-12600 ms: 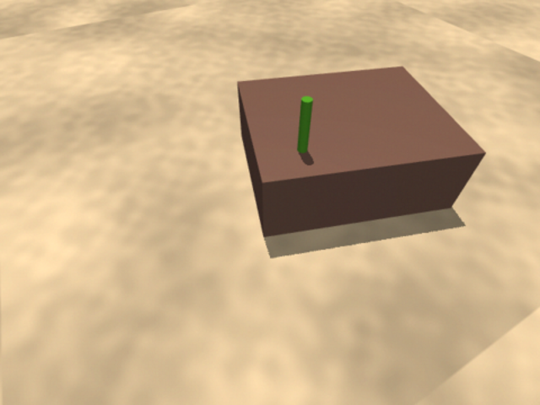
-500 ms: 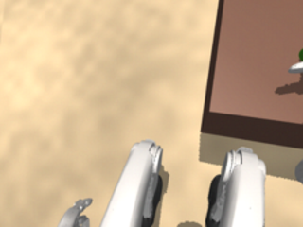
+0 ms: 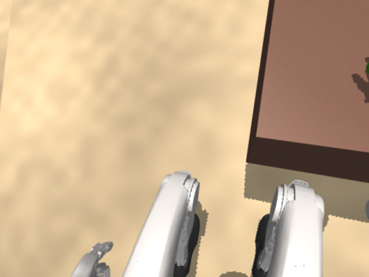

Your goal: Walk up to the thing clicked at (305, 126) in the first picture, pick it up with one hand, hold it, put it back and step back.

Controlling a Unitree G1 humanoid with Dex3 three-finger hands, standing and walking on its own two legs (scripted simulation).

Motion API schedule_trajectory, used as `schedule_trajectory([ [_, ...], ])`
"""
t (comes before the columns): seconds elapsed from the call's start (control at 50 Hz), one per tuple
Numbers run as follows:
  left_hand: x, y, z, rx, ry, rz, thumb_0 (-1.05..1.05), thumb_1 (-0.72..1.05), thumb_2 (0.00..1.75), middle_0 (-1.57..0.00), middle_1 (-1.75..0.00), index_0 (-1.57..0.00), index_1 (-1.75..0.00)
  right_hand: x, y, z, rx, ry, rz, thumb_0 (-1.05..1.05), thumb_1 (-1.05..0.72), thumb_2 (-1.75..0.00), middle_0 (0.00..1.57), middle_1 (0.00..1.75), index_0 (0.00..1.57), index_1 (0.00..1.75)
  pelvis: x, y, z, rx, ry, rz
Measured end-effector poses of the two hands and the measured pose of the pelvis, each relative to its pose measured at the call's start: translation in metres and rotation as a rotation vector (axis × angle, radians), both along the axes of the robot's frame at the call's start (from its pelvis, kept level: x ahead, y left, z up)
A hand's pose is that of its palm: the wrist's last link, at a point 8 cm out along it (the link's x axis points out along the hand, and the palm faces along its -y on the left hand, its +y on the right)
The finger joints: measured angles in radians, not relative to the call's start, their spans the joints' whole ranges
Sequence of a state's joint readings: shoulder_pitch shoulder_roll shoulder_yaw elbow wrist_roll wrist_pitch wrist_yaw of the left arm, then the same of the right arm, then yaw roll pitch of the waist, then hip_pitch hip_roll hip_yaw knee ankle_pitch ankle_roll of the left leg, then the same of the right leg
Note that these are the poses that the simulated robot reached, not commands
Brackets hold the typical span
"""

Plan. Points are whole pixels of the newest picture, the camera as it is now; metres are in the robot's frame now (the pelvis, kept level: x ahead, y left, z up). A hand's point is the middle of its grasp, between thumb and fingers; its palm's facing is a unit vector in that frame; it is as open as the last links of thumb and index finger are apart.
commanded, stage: settle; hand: right
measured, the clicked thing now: out of the picture +0.53 -0.31 +0.07
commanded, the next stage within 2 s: lift in 1.10 s
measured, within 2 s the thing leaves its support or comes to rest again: leaves its support in 0.22 s
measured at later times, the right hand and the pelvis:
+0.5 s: hand out of the picture +0.53 -0.32 +0.08, palm faces +0.32 +0.95 -0.02, open 5.8 cm; pelvis +0.01 +0.00 +0.05, yaw -2 degrees
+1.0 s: hand out of the picture +0.53 -0.33 +0.12, palm faces +0.32 +0.95 -0.01, open 5.8 cm; pelvis +0.02 -0.01 +0.10, yaw -3 degrees
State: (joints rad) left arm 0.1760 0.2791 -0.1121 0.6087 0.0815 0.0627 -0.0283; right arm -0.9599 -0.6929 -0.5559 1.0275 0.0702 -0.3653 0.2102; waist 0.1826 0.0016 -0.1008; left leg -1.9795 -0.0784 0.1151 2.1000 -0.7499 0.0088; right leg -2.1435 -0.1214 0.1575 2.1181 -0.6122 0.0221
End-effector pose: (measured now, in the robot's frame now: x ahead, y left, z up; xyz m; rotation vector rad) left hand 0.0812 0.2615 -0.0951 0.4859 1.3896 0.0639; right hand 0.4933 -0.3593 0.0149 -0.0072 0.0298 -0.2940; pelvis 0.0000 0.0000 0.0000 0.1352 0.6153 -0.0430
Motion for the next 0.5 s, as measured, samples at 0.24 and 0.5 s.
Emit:
schedule_trajectory([
  [0.24,-0.001,-0.004,0.012,-0.006,-0.008,0.038,0.01,0.90,0.90,-0.21,-0.30,-0.20,-0.30,-0.002,0.001,0.012,0.004,0.022,-0.011,0.00,0.01,-1.15,0.96,1.21,0.96,1.23,0.003,0.000,0.014,-0.005,0.002,-0.003],
  [0.5,0.011,-0.004,0.050,-0.015,-0.052,0.056,0.01,0.91,0.89,-0.21,-0.30,-0.20,-0.30,-0.001,-0.008,0.071,-0.002,0.020,-0.035,0.00,-0.05,-1.25,0.97,1.25,0.97,1.26,0.009,0.000,0.055,-0.010,0.009,-0.021],
])
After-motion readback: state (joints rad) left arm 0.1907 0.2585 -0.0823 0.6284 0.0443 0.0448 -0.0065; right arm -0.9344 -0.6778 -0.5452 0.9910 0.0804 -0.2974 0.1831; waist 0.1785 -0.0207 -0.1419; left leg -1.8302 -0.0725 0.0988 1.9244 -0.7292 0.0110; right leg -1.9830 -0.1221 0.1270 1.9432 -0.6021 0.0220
